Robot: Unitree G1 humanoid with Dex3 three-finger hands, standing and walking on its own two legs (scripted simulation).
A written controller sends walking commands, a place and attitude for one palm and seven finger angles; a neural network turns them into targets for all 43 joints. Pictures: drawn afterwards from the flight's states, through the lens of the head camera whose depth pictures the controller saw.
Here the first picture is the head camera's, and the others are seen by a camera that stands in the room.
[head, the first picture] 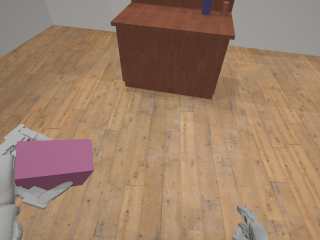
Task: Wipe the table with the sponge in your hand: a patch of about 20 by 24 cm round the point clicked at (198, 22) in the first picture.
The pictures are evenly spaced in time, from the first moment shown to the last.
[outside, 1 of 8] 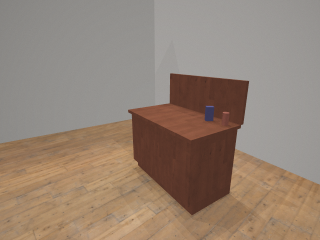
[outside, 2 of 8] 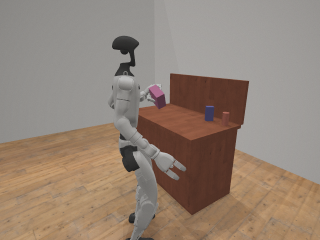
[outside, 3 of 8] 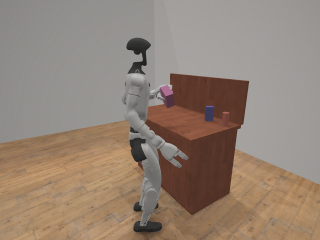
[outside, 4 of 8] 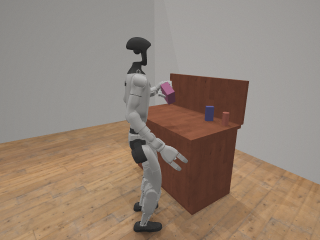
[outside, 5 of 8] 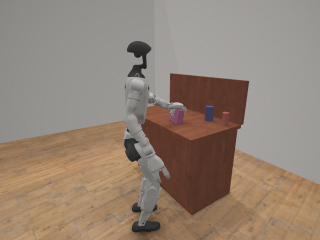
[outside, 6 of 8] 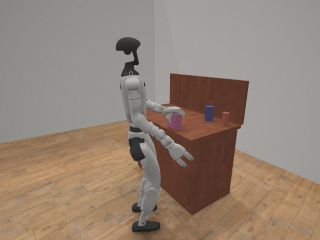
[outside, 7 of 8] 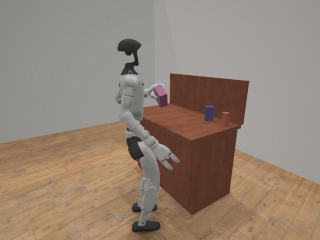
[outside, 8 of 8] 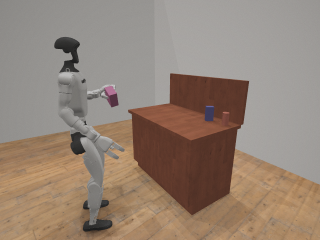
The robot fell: no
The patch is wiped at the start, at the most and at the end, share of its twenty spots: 0.00 0.95 0.95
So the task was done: yes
